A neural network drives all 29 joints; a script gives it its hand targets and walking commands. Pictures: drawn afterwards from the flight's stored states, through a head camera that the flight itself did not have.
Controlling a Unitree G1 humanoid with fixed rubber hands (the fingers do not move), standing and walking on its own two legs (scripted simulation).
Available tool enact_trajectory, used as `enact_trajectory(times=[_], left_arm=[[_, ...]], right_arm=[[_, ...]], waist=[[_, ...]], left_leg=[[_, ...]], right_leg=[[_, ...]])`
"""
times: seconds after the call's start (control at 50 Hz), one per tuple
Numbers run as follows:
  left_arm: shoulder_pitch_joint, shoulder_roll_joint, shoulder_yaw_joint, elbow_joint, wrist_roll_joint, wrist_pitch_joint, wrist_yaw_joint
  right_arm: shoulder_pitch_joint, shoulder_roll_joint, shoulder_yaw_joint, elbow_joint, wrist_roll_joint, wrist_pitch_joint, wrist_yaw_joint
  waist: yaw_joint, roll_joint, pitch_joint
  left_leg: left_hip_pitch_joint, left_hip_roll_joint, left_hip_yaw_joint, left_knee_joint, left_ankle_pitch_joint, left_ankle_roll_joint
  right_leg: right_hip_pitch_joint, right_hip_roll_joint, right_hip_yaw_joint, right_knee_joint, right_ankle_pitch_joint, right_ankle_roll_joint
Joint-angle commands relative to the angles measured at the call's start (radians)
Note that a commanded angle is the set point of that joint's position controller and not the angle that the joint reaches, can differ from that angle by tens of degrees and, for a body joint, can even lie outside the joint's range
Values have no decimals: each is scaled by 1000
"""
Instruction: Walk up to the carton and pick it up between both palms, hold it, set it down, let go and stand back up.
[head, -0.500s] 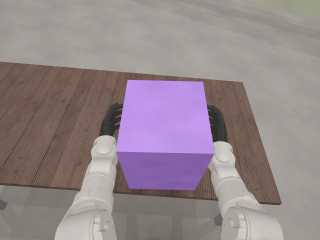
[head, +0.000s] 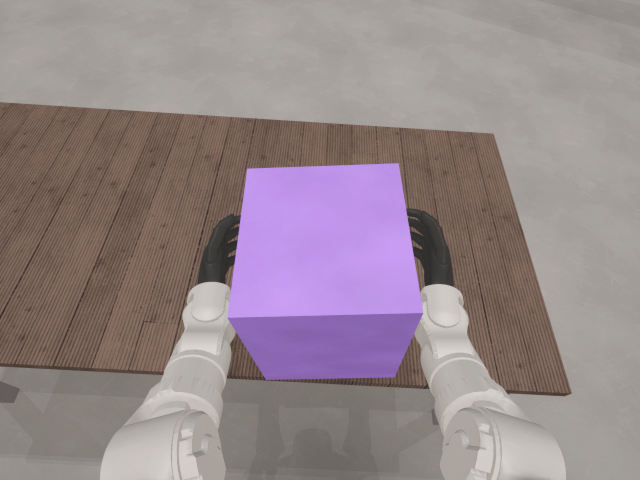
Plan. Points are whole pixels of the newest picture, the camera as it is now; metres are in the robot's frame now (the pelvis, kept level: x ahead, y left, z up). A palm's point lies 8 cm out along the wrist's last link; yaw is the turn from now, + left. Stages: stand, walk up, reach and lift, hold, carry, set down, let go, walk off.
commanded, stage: set down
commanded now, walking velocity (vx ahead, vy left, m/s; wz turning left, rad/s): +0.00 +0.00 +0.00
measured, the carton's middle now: (326, 281) +0.38 -0.01 -0.04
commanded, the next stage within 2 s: none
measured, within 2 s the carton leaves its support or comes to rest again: rests again in 0.88 s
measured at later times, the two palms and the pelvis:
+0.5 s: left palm (221, 286) +0.38 +0.14 -0.04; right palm (429, 283) +0.37 -0.15 -0.02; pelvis +0.00 +0.00 -0.01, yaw +0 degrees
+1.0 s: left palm (224, 291) +0.37 +0.13 -0.04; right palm (430, 291) +0.36 -0.16 -0.03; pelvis -0.02 +0.00 -0.01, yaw +0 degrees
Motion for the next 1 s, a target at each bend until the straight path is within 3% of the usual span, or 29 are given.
enact_trajectory(times=[0.0,0.26,0.46,0.78,0.88,0.98], left_arm=[[-565,-557,-306,-85,47,-120,-95],[-577,-562,-291,-14,59,-182,-76],[-591,-553,-280,38,59,-237,-68],[-600,-497,-203,152,78,-286,-72],[-604,-465,-135,186,104,-298,-75],[-584,-451,-126,194,112,-299,-69]], right_arm=[[-469,613,313,7,-106,-55,122],[-470,618,271,55,-143,-84,128],[-468,622,255,92,-167,-110,131],[-462,609,174,168,-227,-116,139],[-476,586,136,196,-251,-120,154],[-469,581,115,209,-264,-127,152]], waist=[[-14,21,-636],[-22,51,-718],[-26,49,-755],[-35,27,-722],[-9,20,-664],[-14,18,-674]], left_leg=[[88,-30,78,26,436,-48],[52,-24,68,71,495,-62],[6,-20,65,89,472,-61],[-76,-21,67,100,310,-40],[-128,-26,85,96,242,-28],[-138,-25,88,117,236,-26]], right_leg=[[406,6,-22,129,595,13],[327,8,-29,153,618,0],[273,7,-28,173,598,0],[177,-2,-24,195,442,4],[174,-4,-29,215,367,11],[140,-2,-30,228,362,10]])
